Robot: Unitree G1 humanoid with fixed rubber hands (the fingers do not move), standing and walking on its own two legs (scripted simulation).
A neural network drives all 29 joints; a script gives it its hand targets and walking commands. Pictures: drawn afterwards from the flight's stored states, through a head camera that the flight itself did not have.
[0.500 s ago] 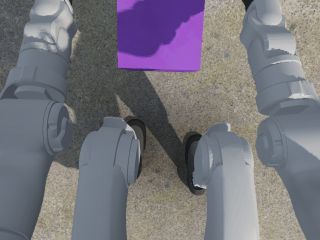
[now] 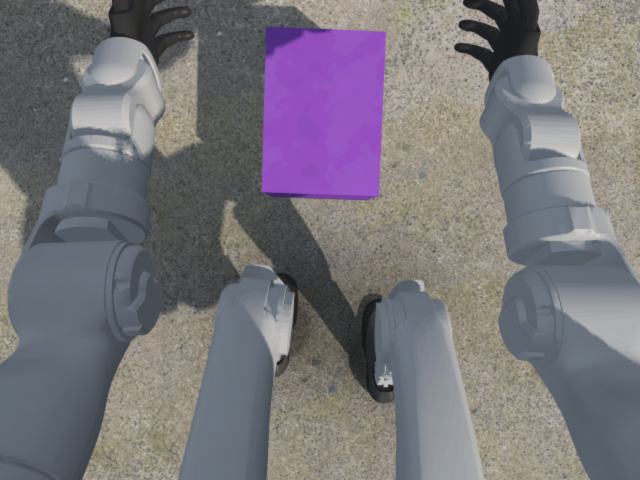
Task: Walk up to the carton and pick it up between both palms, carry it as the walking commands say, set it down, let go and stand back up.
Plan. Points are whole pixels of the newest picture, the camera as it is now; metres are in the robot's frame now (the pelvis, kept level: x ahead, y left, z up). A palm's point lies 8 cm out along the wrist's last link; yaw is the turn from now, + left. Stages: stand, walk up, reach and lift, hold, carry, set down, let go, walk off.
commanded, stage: set down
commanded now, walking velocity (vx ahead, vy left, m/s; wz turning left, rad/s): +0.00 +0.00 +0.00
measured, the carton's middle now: (322, 124) +0.54 +0.05 -0.40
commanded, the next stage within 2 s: let go in 0.64 s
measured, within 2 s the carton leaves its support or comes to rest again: neither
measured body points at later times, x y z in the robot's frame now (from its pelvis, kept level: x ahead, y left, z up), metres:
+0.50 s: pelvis +0.02 +0.00 +0.14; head +0.32 +0.03 +0.47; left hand +0.54 +0.25 +0.05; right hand +0.56 -0.14 +0.05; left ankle +0.11 +0.10 -0.45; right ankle +0.08 -0.11 -0.45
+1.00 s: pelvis +0.06 +0.01 +0.22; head +0.34 +0.03 +0.58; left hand +0.46 +0.26 +0.09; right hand +0.48 -0.16 +0.09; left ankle +0.11 +0.10 -0.45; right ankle +0.08 -0.11 -0.45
